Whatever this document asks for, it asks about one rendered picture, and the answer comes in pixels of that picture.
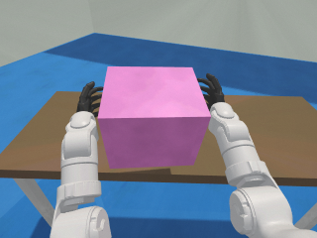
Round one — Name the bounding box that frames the carton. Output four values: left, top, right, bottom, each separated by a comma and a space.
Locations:
97, 66, 211, 169

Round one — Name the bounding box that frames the right robot forearm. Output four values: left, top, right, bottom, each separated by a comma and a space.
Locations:
208, 102, 293, 222

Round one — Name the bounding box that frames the robot right hand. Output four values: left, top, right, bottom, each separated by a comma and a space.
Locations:
196, 73, 225, 111

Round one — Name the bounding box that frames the robot left upper arm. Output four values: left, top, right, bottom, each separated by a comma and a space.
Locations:
51, 205, 112, 238

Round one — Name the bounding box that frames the robot left hand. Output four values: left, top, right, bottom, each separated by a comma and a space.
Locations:
76, 81, 104, 118

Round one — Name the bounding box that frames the left robot forearm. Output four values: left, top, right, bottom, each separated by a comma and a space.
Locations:
50, 111, 102, 238

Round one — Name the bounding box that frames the robot right upper arm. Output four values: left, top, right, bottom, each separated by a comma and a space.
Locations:
229, 185, 317, 238

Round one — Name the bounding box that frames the table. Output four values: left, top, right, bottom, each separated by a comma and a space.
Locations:
0, 91, 317, 230

